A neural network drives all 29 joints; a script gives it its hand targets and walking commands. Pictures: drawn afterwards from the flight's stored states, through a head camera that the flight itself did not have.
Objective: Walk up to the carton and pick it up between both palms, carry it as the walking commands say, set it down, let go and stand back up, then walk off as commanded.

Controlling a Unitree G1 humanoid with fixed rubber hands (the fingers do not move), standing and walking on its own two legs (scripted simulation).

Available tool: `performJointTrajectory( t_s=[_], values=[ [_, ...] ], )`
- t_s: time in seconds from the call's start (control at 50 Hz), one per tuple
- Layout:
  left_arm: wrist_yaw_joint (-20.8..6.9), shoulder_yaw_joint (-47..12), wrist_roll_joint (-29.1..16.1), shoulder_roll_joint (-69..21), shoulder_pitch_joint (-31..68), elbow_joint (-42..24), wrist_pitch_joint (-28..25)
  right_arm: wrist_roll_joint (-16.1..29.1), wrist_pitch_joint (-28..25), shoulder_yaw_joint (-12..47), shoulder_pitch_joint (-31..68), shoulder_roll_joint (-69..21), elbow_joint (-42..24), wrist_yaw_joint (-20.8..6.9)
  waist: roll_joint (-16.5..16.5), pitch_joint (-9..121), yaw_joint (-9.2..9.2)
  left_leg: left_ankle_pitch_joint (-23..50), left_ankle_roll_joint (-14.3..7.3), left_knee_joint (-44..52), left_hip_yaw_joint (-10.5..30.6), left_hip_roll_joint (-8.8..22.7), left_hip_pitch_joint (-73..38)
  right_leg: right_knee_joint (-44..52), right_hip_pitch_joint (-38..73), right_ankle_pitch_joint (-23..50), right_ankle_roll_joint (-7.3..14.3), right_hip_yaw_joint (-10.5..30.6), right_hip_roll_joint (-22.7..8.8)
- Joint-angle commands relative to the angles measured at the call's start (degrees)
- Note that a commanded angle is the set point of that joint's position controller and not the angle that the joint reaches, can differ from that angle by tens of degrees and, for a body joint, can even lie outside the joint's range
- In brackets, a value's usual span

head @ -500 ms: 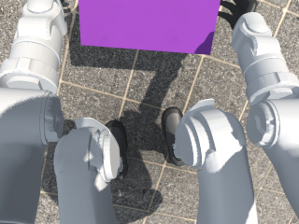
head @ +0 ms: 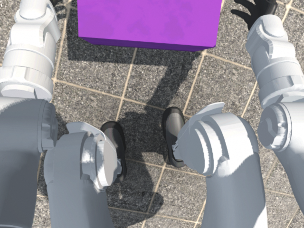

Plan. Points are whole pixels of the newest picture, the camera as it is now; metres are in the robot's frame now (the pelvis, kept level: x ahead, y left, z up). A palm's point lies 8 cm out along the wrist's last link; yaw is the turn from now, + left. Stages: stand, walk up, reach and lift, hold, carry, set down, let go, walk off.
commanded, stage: set down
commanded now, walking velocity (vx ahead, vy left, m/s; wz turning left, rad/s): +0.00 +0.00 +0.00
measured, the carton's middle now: (148, 14) +0.52 -0.05 -0.27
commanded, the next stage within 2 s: let go in 1.70 s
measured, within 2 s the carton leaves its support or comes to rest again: neither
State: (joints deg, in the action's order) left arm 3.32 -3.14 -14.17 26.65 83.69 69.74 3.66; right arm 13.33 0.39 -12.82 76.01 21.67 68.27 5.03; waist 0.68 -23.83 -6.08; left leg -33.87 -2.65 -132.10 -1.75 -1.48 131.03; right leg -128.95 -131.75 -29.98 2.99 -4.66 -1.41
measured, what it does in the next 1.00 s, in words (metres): rises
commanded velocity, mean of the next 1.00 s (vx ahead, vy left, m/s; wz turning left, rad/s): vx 0.00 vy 0.00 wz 0.00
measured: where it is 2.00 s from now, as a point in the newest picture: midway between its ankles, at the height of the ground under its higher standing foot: (146, 154)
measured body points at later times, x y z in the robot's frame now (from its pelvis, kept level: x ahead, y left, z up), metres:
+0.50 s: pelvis -0.01 +0.00 +0.03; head +0.35 -0.02 +0.29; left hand +0.57 +0.17 -0.11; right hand +0.49 -0.29 -0.12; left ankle +0.11 +0.10 -0.31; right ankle +0.13 -0.10 -0.31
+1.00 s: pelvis +0.01 +0.00 +0.14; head +0.33 +0.00 +0.45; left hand +0.58 +0.19 +0.04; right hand +0.50 -0.29 +0.04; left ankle +0.11 +0.10 -0.31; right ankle +0.13 -0.10 -0.31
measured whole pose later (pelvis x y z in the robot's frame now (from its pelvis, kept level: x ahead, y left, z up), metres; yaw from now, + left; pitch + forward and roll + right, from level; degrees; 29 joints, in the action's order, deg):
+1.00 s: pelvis +0.01 +0.00 +0.14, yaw +0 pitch +43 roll +0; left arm -2.6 8.3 -7.6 28.5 68.7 48.3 14.8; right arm 9.5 13.2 -20.9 59.2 19.0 41.4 1.7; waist -0.1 -1.9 -6.2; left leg -31.5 -1.4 -104.7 -1.1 -1.7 116.6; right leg -102.4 -118.3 -27.5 2.1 -2.3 1.2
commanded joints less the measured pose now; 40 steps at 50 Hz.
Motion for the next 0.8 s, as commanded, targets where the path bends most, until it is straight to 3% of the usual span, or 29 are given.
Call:
performJointTrajectory(
  t_s=[0.0, 0.1, 0.2, 0.3, 0.36, 0.38, 0.42, 0.52, 0.6, 0.7, 0.74, 0.78],
  values=[
    [-0.5, 1.5, -0.2, 7.8, 16.0, -7.0, -1.4, 0.7, -1.0, -0.1, 12.8, 9.7, -6.7, -0.2, -6.9, 61.0, -2.7, 12.2, 1.6, 9.0, 5.5, 1.6, -25.0, 8.2, 29.8, 16.9, -3.3, 7.0, 0.1],
    [-1.0, 1.9, -1.0, 9.0, 15.8, -10.4, -1.5, 0.5, -1.0, -1.2, 12.0, 11.6, -10.0, -0.1, -6.7, 65.6, -4.61, 14.2, 1.5, 8.4, 5.5, 1.6, -26.3, 7.8, 33.1, 19.9, -3.1, 6.5, 0.1],
    [-1.2, 2.8, -0.9, 9.8, 13.6, -12.1, -0.5, 0.9, 0.1, -1.8, 9.7, 13.2, -12.1, -0.6, -7.3, 69.3, -4.28, 15.1, 1.5, 8.6, 4.9, 1.3, -29.4, 8.1, 35.3, 20.9, -3.0, 6.3, 0.1],
    [-0.5, 5.5, -0.7, 11.9, 12.4, -20.8, 1.2, 2.7, 2.2, -3.1, 7.6, 13.4, -21.8, -0.4, -7.0, 85.6, -3.07, 18.0, 0.9, 10.4, 3.9, 0.3, -39.4, 9.4, 42.7, 22.9, -2.7, 4.7, 1.1],
    [-0.2, 6.7, -1.0, 14.0, 12.8, -25.6, 3.3, 3.2, 5.1, -2.4, 7.9, 13.7, -28.7, 0.2, -4.5, 97.1, -2.31, 16.7, 0.4, 11.9, 3.4, -0.3, -45.9, 10.6, 49.1, 21.4, -2.6, 3.3, 1.8],
    [0.0, 7.9, -1.4, 15.5, 14.8, -30.6, 3.9, 3.9, 5.5, -3.9, 9.0, 15.8, -34.0, 0.4, -3.9, 102.3, -2.37, 19.3, 0.3, 11.6, 3.0, -0.4, -48.5, 10.8, 53.8, 24.8, -2.6, 3.5, 1.8],
    [0.0, 9.0, -1.6, 15.9, 14.8, -30.3, 5.2, 3.1, 7.1, -4.4, 9.3, 17.2, -36.1, 0.9, -2.4, 99.2, -2.59, 15.1, -0.1, 12.8, 2.1, -0.9, -44.4, 12.5, 54.6, 22.5, -2.3, 3.9, 2.0],
    [-2.8, 8.7, 0.0, 13.9, 13.5, -16.3, 7.3, 0.6, 9.4, -3.1, 8.9, 13.3, -26.7, 0.5, -1.4, 72.8, -3.11, 0.2, -0.2, 17.4, 2.5, 0.0, -29.5, 18.2, 44.1, 7.0, -2.1, 5.6, 1.3],
    [-5.1, 9.9, 2.1, 12.1, 11.0, -13.9, 6.2, 0.1, 9.1, -5.1, 6.7, 10.8, -24.7, -0.8, -3.9, 70.1, -3.55, 5.7, 0.3, 19.8, 1.7, 0.4, -28.7, 20.3, 42.6, 14.1, -2.3, 5.6, 1.9],
    [-5.7, 12.8, 6.0, 10.7, 4.8, -13.4, 5.8, -0.2, 9.2, -5.3, 0.1, 5.8, -21.8, -2.5, -4.2, 73.1, -0.71, 10.8, 0.7, 25.3, 1.9, 0.2, -32.3, 24.9, 41.4, 16.8, -2.6, 5.1, 2.8],
    [-5.7, 14.9, 7.6, 11.8, 4.0, -16.8, 5.7, -0.6, 9.1, -6.4, -0.3, 6.7, -24.9, -2.8, -4.5, 76.7, 0.59, 13.4, 1.0, 27.1, 1.3, -0.1, -34.6, 26.5, 43.5, 19.1, -3.0, 5.0, 3.2],
    [-5.4, 15.5, 8.3, 11.9, 3.7, -21.0, 5.7, -1.2, 8.8, -8.0, -0.2, 8.2, -29.2, -2.8, -5.2, 81.7, 0.23, 16.9, 1.1, 28.9, 1.6, -0.6, -38.3, 27.6, 45.4, 22.0, -3.1, 4.1, 3.7]
  ],
)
